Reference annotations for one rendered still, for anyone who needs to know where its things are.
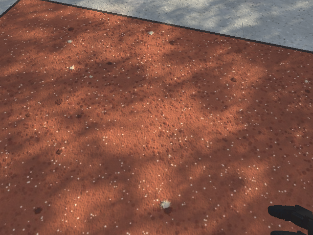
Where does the right robot hand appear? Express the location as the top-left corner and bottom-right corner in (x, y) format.
(268, 205), (313, 235)

